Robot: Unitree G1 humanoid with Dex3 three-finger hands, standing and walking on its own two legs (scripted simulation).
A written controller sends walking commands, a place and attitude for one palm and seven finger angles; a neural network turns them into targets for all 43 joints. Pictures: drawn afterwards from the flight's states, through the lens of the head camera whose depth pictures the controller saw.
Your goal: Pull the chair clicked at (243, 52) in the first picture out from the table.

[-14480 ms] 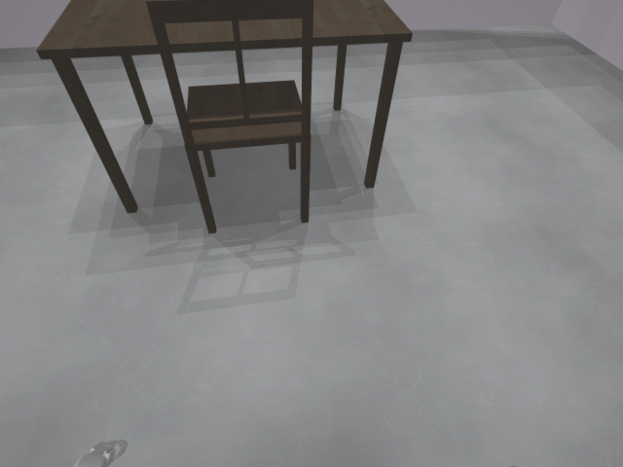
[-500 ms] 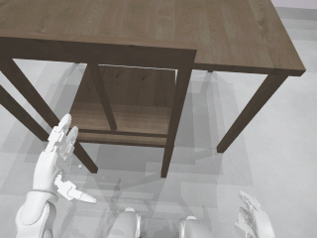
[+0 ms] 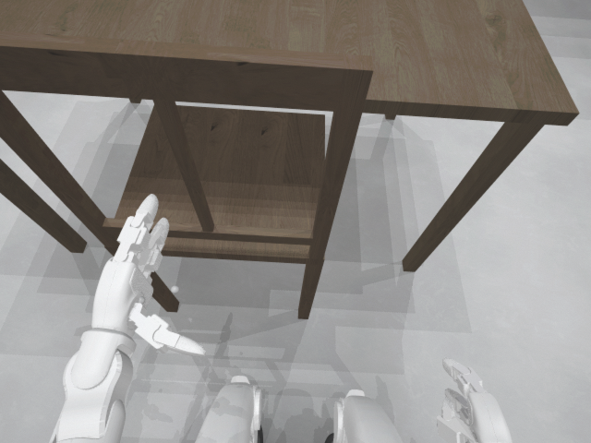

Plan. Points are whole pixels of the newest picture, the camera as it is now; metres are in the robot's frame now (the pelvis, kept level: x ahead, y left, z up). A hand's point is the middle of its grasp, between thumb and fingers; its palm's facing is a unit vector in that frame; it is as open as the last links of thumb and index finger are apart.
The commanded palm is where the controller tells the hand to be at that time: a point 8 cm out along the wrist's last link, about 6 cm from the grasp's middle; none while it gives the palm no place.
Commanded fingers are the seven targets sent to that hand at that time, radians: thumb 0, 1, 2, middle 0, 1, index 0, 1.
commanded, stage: aim the fingers beside a spindle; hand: left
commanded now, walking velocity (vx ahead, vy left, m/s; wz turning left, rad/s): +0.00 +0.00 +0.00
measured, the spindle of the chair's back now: (191, 177) +0.46 +0.17 +0.03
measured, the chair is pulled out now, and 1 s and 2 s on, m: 0.00 0.00 0.00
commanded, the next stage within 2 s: none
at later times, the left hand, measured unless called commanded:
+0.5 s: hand (177, 282) +0.31 +0.17 +0.02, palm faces -0.01 -1.00 -0.03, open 16.9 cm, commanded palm +0.29 +0.22 +0.02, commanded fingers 0.00 -0.50 0.30 -0.06 -0.08 -0.06 -0.08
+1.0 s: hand (189, 288) +0.30 +0.15 +0.03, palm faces -0.06 -1.00 -0.03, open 17.0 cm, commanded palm +0.29 +0.21 +0.03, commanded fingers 0.00 -0.50 0.30 -0.06 -0.08 -0.06 -0.08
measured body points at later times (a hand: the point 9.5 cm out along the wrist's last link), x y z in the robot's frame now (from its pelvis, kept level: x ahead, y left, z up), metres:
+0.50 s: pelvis +0.00 -0.01 +0.00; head +0.11 +0.00 +0.43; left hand +0.31 +0.22 +0.02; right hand +0.17 -0.25 -0.11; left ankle +0.03 +0.10 -0.63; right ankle +0.01 -0.12 -0.63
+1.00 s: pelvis +0.00 -0.01 +0.00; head +0.11 +0.00 +0.43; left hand +0.30 +0.20 +0.04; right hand +0.16 -0.25 -0.10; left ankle +0.03 +0.10 -0.63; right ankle +0.01 -0.12 -0.63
